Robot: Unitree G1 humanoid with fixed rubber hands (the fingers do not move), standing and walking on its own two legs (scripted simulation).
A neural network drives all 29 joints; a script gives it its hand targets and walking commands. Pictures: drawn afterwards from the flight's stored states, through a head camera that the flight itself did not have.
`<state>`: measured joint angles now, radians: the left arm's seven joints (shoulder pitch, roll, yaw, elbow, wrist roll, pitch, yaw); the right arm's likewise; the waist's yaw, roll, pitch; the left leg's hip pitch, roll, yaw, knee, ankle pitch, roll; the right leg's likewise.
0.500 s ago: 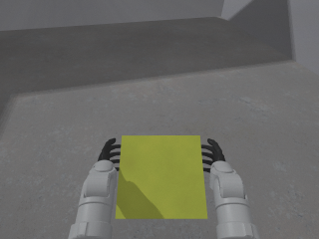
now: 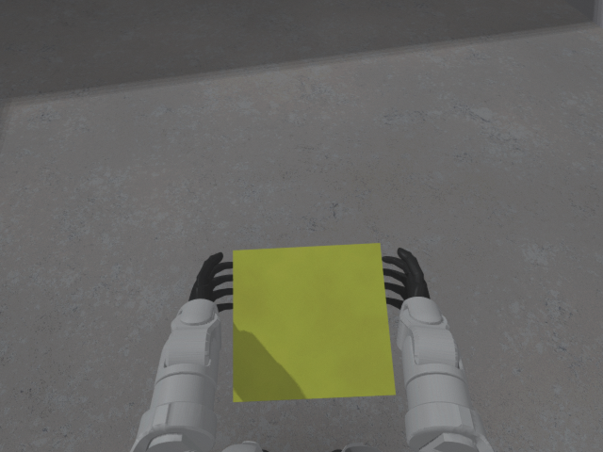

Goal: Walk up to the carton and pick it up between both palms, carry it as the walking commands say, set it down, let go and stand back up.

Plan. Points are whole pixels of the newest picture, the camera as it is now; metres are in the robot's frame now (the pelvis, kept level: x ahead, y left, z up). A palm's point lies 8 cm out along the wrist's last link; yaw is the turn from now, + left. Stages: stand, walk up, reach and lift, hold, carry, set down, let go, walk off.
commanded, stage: set down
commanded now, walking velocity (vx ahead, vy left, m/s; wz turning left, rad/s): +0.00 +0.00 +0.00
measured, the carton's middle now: (310, 319) +0.33 +0.00 -0.14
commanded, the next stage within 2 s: none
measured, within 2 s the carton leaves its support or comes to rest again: neither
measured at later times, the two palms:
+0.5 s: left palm (217, 311) +0.33 +0.15 -0.12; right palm (394, 308) +0.35 -0.14 -0.11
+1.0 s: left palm (232, 308) +0.37 +0.14 -0.21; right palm (386, 306) +0.38 -0.15 -0.20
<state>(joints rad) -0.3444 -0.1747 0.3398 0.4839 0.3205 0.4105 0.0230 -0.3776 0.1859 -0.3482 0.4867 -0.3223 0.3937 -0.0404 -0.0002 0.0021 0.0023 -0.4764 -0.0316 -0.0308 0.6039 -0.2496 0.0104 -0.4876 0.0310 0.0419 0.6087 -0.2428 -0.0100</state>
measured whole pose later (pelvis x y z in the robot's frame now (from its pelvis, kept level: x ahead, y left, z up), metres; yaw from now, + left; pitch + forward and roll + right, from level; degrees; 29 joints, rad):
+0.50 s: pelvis -0.05 +0.01 -0.06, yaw +0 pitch +23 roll +0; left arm -0.63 -0.16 0.46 0.52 0.35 0.32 0.02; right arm -0.68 0.17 -0.48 0.55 -0.33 0.29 -0.03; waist 0.00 -0.01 -0.01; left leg -1.07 -0.04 -0.01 0.97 -0.31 0.01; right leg -1.08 0.04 0.05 0.97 -0.29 0.00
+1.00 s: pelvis -0.04 +0.00 -0.14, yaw +0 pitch +38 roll +1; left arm -0.71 -0.13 0.45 0.52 0.29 0.32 0.06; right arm -0.77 0.13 -0.46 0.57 -0.28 0.28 -0.05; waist -0.02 -0.01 -0.18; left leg -1.53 -0.04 -0.01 1.29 -0.42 0.00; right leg -1.55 0.05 0.04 1.29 -0.41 0.00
